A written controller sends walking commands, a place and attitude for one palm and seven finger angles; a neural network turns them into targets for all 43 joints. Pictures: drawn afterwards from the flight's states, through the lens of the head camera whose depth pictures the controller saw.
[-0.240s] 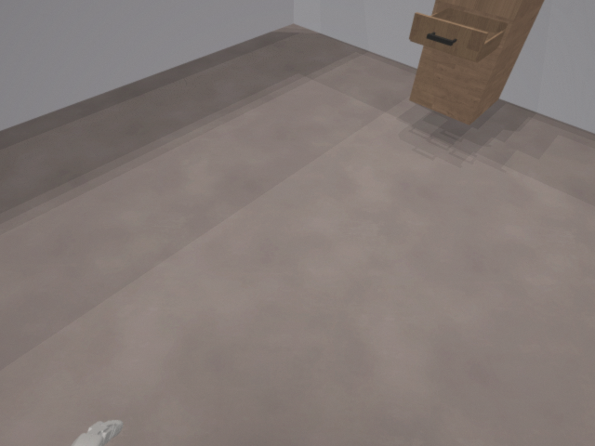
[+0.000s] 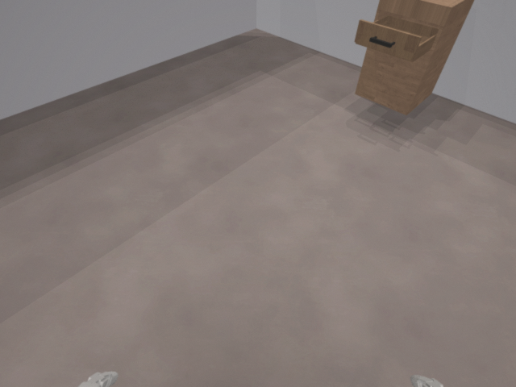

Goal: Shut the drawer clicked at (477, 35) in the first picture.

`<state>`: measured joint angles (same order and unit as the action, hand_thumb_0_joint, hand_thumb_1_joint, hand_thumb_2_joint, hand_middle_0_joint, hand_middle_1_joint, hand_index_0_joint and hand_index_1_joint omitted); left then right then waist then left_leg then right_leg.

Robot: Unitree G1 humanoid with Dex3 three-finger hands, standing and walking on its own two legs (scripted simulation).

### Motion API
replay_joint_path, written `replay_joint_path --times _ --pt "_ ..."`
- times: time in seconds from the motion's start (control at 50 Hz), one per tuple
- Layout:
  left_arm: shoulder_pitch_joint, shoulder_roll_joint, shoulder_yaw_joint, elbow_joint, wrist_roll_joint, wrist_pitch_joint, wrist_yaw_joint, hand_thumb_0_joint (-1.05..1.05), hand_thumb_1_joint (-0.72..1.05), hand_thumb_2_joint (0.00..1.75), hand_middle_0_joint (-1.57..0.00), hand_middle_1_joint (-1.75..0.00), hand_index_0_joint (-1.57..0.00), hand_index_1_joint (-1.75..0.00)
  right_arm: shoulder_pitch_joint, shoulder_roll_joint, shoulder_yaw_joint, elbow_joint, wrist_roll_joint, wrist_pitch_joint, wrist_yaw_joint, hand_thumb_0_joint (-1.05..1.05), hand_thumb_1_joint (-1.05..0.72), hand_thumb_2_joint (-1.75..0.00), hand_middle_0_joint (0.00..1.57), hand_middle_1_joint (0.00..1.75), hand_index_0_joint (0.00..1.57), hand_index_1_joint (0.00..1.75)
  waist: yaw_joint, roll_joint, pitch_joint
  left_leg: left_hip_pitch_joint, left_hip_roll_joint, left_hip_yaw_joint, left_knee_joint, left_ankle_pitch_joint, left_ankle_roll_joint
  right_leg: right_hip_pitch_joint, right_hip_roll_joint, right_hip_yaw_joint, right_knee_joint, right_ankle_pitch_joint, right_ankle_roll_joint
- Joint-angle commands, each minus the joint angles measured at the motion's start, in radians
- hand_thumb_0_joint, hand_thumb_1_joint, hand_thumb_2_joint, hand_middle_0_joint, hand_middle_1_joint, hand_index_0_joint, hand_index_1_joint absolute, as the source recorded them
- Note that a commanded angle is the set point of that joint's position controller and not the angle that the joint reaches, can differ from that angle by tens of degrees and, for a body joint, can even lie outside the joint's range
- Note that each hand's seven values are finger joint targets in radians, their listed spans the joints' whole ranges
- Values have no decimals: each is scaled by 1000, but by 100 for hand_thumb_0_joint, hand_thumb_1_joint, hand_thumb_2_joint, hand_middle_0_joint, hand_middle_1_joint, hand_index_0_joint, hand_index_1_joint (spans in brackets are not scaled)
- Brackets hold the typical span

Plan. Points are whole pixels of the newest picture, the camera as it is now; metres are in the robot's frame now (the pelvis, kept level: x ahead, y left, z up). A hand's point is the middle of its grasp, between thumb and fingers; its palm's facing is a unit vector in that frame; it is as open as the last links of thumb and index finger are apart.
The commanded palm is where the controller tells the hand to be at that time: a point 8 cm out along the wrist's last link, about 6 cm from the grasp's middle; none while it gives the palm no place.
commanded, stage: stand and wait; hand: left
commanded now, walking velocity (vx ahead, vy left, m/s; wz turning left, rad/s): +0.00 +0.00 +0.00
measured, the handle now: (382, 41) +2.00 -0.63 -0.23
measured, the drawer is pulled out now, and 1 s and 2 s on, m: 0.26 0.26 0.26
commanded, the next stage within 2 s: look at it before walking up in 0.68 s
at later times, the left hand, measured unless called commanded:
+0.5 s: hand out of the picture +0.05 +0.24 -0.15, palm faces -0.03 -0.94 -0.35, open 7.4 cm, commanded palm none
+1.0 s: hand out of the picture +0.05 +0.23 -0.15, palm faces -0.03 -0.94 -0.33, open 7.4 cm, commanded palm none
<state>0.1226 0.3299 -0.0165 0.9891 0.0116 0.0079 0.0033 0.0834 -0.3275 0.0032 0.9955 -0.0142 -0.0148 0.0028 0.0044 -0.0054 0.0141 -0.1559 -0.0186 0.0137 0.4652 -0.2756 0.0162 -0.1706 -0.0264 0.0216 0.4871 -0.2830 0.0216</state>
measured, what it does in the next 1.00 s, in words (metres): stands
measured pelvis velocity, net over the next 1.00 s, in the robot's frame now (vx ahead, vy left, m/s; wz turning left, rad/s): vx -0.02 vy -0.01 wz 0.00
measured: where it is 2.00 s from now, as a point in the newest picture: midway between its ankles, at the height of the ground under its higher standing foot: outside the picture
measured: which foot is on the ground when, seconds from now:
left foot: down 0.00-1.00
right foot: down 0.00-1.00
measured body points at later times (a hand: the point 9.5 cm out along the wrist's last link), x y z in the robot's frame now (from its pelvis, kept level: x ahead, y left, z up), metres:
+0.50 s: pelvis -0.02 -0.01 +0.01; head -0.02 -0.02 +0.45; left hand +0.05 +0.29 -0.12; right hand +0.04 -0.31 -0.13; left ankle -0.01 +0.11 -0.74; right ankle -0.01 -0.13 -0.74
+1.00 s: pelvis -0.02 -0.01 +0.01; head -0.02 -0.01 +0.46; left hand +0.06 +0.28 -0.13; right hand +0.05 -0.31 -0.13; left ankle -0.01 +0.11 -0.74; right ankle -0.01 -0.13 -0.74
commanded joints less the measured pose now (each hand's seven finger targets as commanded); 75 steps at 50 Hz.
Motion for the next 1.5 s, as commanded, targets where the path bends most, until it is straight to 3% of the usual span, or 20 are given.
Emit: replay_joint_path --times 0.0,0.28,0.48,1.08,1.22,1.36,1.38,1.42,1.44,1.48 --pt "-49 213 53 -56 -1 -27 12 0 90 90 -20 -30 -20 -30 -50 -215 -53 -50 -2 -22 -20 0 -90 -90 20 30 20 30 -6 4 -73 33 125 -94 -87 279 27 11 -85 68 -74 259 -52" --pt "-39 220 51 2 -2 -30 8 0 90 90 -20 -30 -20 -30 -33 -220 -46 14 3 -18 -16 0 -90 -90 20 30 20 30 -4 9 -33 12 127 -108 -138 147 19 6 -90 94 -143 149 -54" --pt "-38 225 50 26 -1 -32 6 0 90 90 -20 -30 -20 -30 -8 -222 -43 45 4 -16 -13 0 -90 -90 20 30 20 30 -5 -23 -7 -7 124 -116 -153 82 15 -22 -93 113 -186 37 -56" --pt "-37 220 48 36 0 -35 6 0 90 90 -20 -30 -20 -30 -17 -226 -42 58 6 -20 -14 0 -90 -90 20 30 20 30 -6 3 -32 27 139 -117 -164 157 13 4 -88 98 -175 153 -51" --pt "-32 220 48 38 -1 -37 7 0 90 90 -20 -30 -20 -30 -19 -229 -41 58 7 -23 -15 0 -90 -90 20 30 20 30 -5 0 -66 54 142 -112 -158 221 12 31 -93 90 -163 223 -51" --pt "-35 223 48 39 0 -37 8 0 90 90 -20 -30 -20 -30 -23 -228 -40 59 8 -21 -16 0 -90 -90 20 30 20 30 -6 2 -51 53 143 -108 -163 225 10 34 -94 87 -169 234 -50" --pt "-39 223 48 40 0 -36 8 0 90 90 -20 -30 -20 -30 -28 -227 -40 59 7 -20 -16 0 -90 -90 20 30 20 30 -4 -1 -33 47 141 -112 -168 211 10 24 -91 90 -173 219 -50" --pt "38 99 23 71 -1 -16 11 0 90 90 -20 -30 -20 -30 35 -103 -11 87 -1 -4 -11 0 -90 -90 20 30 20 30 -5 0 -56 64 136 -76 -144 93 -10 12 -82 93 -168 82 -37" --pt "57 92 24 74 3 -7 9 0 90 90 -20 -30 -20 -30 65 -93 -12 89 -4 3 -9 0 -90 -90 20 30 20 30 -5 -2 -43 54 133 -75 -139 -22 -10 -13 -69 103 -161 -43 -40" --pt "68 101 34 62 9 4 -5 0 90 90 -20 -30 -20 -30 78 -113 -22 84 -10 10 -6 0 -90 -90 20 30 20 30 -6 12 47 -17 140 -85 -169 -253 1 -94 -44 113 -152 -224 -51"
